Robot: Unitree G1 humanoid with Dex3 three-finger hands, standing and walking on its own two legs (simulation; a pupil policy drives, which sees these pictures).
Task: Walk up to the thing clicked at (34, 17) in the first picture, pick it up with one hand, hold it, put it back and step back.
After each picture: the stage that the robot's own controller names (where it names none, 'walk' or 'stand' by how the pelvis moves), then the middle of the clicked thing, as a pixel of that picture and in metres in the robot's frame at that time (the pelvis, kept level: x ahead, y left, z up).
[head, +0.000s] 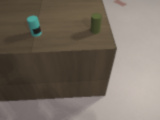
stand; (34, 26) +0.86 +0.32 -0.11
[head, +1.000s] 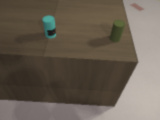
walk; (49, 27) +0.78 +0.20 -0.09
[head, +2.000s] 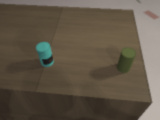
stand; (45, 54) +0.57 +0.21 -0.09
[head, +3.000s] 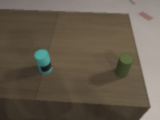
stand; (43, 62) +0.54 +0.21 -0.11
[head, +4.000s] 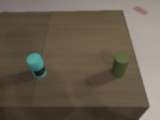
stand; (36, 66) +0.51 +0.24 -0.10
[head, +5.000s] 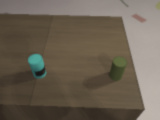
stand; (37, 66) +0.53 +0.23 -0.12
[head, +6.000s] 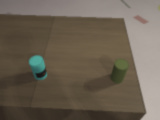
stand; (38, 68) +0.52 +0.23 -0.12
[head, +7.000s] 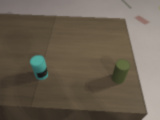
rise first; (39, 68) +0.52 +0.22 -0.12
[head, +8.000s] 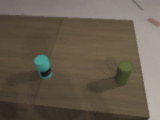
rise first; (43, 67) +0.52 +0.24 -0.11
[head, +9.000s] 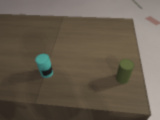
go down; (44, 66) +0.53 +0.23 -0.11
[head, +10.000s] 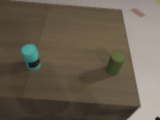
go down; (31, 57) +0.54 +0.22 -0.10
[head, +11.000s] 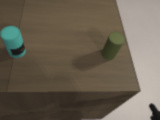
go down; (14, 42) +0.53 +0.22 -0.04
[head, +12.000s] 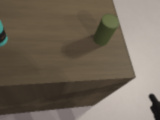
close in; out of the picture +0.54 +0.24 -0.01
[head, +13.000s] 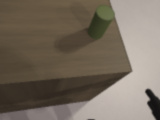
close; out of the picture +0.54 +0.23 +0.01
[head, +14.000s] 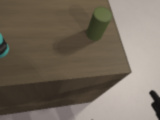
lift; out of the picture +0.49 +0.21 +0.01
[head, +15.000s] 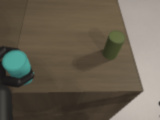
lift; (19, 69) +0.38 +0.19 +0.03
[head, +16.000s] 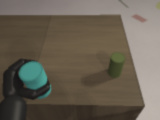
hold; (36, 81) +0.32 +0.16 +0.09
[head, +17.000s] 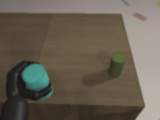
hold; (39, 82) +0.32 +0.15 +0.07
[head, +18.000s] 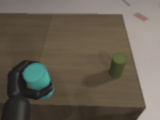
hold; (39, 82) +0.33 +0.15 +0.07
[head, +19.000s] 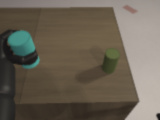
crouch; (25, 50) +0.43 +0.18 +0.10
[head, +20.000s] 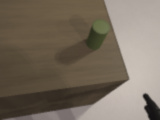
lower; out of the picture +0.53 +0.24 +0.06
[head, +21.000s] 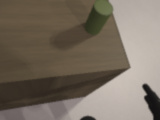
lower; out of the picture +0.53 +0.23 +0.01
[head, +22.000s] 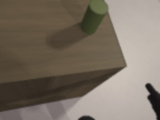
lower; out of the picture +0.53 +0.23 +0.02
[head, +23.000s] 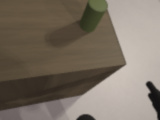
lower; out of the picture +0.53 +0.24 +0.02
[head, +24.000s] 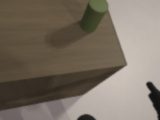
lower; out of the picture +0.53 +0.24 +0.02
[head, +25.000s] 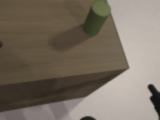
withdraw; out of the picture +0.53 +0.23 +0.01
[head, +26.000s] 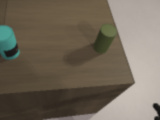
sink last; (6, 43) +0.51 +0.22 -0.02
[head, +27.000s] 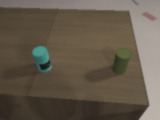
stand; (42, 59) +0.53 +0.22 -0.06
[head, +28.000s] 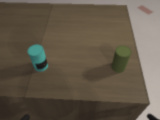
stand; (38, 58) +0.52 +0.22 -0.06
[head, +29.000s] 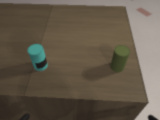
stand; (38, 57) +0.53 +0.22 -0.05
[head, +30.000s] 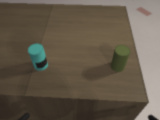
stand; (38, 57) +0.53 +0.22 -0.05
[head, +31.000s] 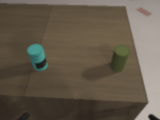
stand; (37, 58) +0.52 +0.22 -0.05
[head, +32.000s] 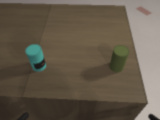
stand; (36, 58) +0.52 +0.23 -0.05
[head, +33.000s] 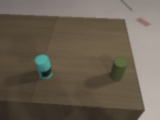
stand; (43, 67) +0.53 +0.21 -0.11
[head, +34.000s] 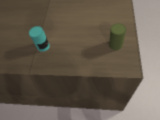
walk; (39, 39) +0.60 +0.25 -0.10
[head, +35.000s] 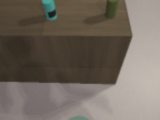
walk; (49, 9) +0.88 +0.22 -0.09
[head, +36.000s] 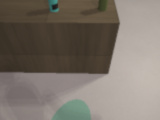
stand; (53, 2) +1.11 +0.25 -0.09
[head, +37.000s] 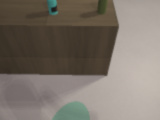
stand; (52, 5) +1.10 +0.23 -0.12
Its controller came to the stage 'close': yes
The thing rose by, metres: 0.19
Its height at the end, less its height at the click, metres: +0.00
